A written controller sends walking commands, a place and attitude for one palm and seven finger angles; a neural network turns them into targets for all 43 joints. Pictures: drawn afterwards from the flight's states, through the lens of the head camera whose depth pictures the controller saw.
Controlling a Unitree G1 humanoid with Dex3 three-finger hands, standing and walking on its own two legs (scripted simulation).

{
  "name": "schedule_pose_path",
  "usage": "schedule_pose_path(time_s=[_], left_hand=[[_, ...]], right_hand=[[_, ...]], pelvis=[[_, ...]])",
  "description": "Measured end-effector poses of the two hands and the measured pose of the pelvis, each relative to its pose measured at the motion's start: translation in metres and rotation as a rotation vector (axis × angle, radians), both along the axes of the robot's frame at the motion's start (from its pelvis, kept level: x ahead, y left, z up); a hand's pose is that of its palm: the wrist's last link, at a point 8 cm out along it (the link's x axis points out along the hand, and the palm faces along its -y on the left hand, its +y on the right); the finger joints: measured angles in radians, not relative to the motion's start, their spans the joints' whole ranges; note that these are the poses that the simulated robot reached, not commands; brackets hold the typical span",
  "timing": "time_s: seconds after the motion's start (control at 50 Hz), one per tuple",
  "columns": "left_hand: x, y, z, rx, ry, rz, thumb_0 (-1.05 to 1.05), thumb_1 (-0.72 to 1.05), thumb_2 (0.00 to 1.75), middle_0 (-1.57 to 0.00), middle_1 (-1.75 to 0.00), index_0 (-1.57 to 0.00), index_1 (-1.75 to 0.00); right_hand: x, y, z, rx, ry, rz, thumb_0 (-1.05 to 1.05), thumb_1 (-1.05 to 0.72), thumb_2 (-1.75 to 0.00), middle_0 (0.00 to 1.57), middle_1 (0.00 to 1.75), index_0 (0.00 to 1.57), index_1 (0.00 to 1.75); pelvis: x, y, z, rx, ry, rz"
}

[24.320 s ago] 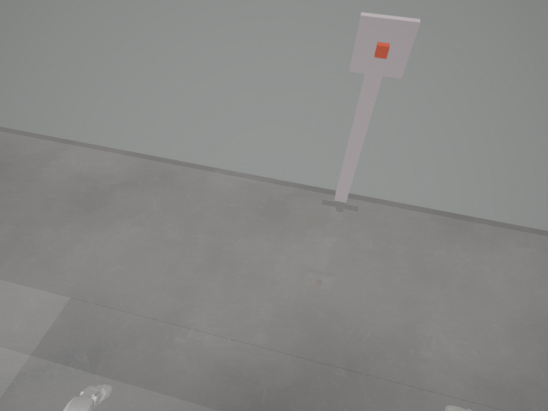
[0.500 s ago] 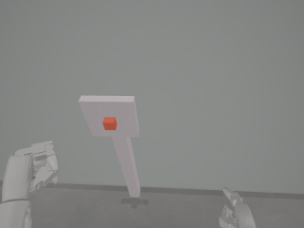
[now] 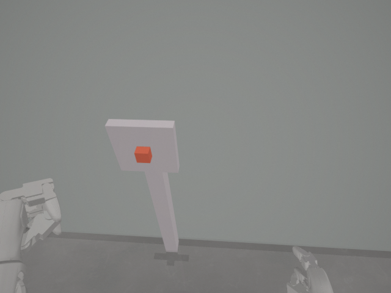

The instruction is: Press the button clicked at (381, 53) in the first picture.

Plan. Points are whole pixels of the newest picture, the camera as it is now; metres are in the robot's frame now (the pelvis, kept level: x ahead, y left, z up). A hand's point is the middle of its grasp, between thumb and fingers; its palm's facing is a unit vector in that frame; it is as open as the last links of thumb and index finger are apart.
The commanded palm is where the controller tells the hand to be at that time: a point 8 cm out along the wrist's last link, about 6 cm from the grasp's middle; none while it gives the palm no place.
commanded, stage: step back with the hand held close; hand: left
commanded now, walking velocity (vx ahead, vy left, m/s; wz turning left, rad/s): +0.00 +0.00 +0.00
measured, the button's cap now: (143, 153) +0.46 +0.22 +0.00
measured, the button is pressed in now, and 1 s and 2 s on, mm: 0 0 0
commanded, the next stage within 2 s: stop stepping back and stand still in 1.22 s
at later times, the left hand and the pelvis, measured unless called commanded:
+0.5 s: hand (50, 218) +0.17 +0.25 +0.16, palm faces +0.27 -0.82 -0.51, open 3.1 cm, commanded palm +0.11 +0.29 +0.17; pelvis -0.03 +0.02 +0.00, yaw -2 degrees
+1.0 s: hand out of the picture +0.08 +0.27 +0.16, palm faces +0.38 -0.82 -0.42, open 3.1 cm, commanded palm +0.01 +0.32 +0.17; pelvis -0.12 +0.04 -0.02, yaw +1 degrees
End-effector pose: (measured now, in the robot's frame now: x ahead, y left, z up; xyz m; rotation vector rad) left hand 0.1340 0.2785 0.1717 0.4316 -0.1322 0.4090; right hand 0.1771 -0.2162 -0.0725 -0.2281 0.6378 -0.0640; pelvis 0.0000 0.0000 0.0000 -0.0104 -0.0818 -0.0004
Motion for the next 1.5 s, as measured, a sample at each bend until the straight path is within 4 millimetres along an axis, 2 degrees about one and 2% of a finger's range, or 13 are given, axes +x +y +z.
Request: schedule_pose_path(time_s=[0.16,0.32,0.44,0.56,0.74,0.92,1.02,1.12,1.18,1.26,1.32,1.38,1.5], left_hand=[[0.001,0.000,0.012,0.051,-0.038,-0.015,0.01,0.88,0.90,-1.31,-1.50,-1.31,-1.50],[0.015,0.002,-0.012,0.048,0.085,-0.085,0.01,0.89,0.90,-1.30,-1.50,-1.31,-1.50],[0.010,0.005,-0.001,0.111,0.059,-0.159,0.01,0.88,0.90,-1.30,-1.50,-1.31,-1.50],[-0.009,0.017,0.009,0.155,-0.003,-0.152,0.01,0.88,0.90,-1.30,-1.49,-1.31,-1.50],[-0.057,0.025,-0.005,0.128,-0.032,-0.087,0.01,0.88,0.90,-1.30,-1.50,-1.31,-1.50],[-0.090,0.026,-0.001,0.101,-0.143,-0.090,0.01,0.88,0.90,-1.31,-1.50,-1.31,-1.50],[-0.098,0.035,0.005,0.152,-0.168,-0.117,0.01,0.88,0.90,-1.31,-1.50,-1.31,-1.50],[-0.118,0.043,0.015,0.191,-0.175,-0.099,0.01,0.88,0.90,-1.31,-1.50,-1.31,-1.50],[-0.132,0.038,0.008,0.157,-0.133,-0.101,0.01,0.89,0.90,-1.31,-1.50,-1.31,-1.50],[-0.145,0.017,-0.006,0.110,-0.098,-0.163,0.01,0.89,0.90,-1.31,-1.50,-1.31,-1.50],[-0.151,0.008,0.001,0.098,-0.121,-0.217,0.01,0.88,0.90,-1.31,-1.50,-1.31,-1.50],[-0.155,0.010,0.011,0.133,-0.166,-0.247,0.01,0.88,0.90,-1.31,-1.50,-1.31,-1.50],[-0.170,0.017,0.010,0.146,-0.103,-0.224,0.01,0.88,0.90,-1.31,-1.50,-1.31,-1.50]], right_hand=[[-0.007,-0.003,-0.001,0.008,0.006,-0.012,0.02,-0.90,-0.90,0.20,0.30,0.20,0.30],[-0.028,-0.013,-0.005,-0.021,0.106,-0.088,0.01,-0.90,-0.90,0.20,0.30,0.20,0.30],[-0.045,-0.015,-0.003,-0.048,0.138,-0.134,0.02,-0.90,-0.90,0.20,0.30,0.20,0.30],[-0.055,-0.006,0.002,-0.045,0.097,-0.138,0.02,-0.90,-0.90,0.20,0.30,0.20,0.30],[-0.076,0.010,0.000,-0.037,0.025,-0.077,0.01,-0.90,-0.90,0.20,0.30,0.20,0.30],[-0.121,0.013,-0.009,-0.084,0.082,-0.053,0.01,-0.90,-0.90,0.21,0.30,0.20,0.30],[-0.149,0.015,-0.012,-0.098,0.101,-0.089,0.01,-0.90,-0.90,0.21,0.30,0.20,0.30],[-0.169,0.022,-0.010,-0.059,0.109,-0.087,0.02,-0.90,-0.90,0.20,0.30,0.20,0.30],[-0.175,0.025,-0.010,-0.038,0.095,-0.065,0.02,-0.90,-0.90,0.21,0.30,0.20,0.30],[-0.186,0.021,-0.019,-0.028,0.098,-0.040,0.01,-0.90,-0.90,0.21,0.30,0.20,0.30],[-0.204,0.018,-0.019,-0.038,0.139,-0.066,0.01,-0.90,-0.90,0.21,0.30,0.20,0.30],[-0.217,0.012,-0.012,-0.059,0.125,-0.112,0.01,-0.90,-0.90,0.21,0.30,0.20,0.30],[-0.248,0.003,0.005,-0.043,0.016,-0.153,0.01,-0.90,-0.90,0.21,0.30,0.20,0.30]], pelvis=[[-0.006,0.000,0.001,-0.008,0.018,-0.007],[-0.015,0.008,0.001,-0.007,0.083,-0.026],[-0.024,0.015,-0.002,-0.003,0.094,-0.030],[-0.040,0.022,-0.006,-0.003,0.087,-0.032],[-0.075,0.025,-0.015,-0.013,0.066,-0.014],[-0.105,0.030,-0.019,-0.026,0.067,0.002],[-0.122,0.035,-0.020,-0.065,0.065,0.025],[-0.137,0.031,-0.015,-0.074,0.107,0.015],[-0.150,0.027,-0.014,-0.062,0.145,-0.010],[-0.178,0.022,-0.020,-0.047,0.159,-0.048],[-0.186,0.021,-0.015,-0.035,0.136,-0.057],[-0.188,0.023,-0.016,-0.024,0.130,-0.067],[-0.221,0.025,-0.010,-0.010,0.082,-0.064]])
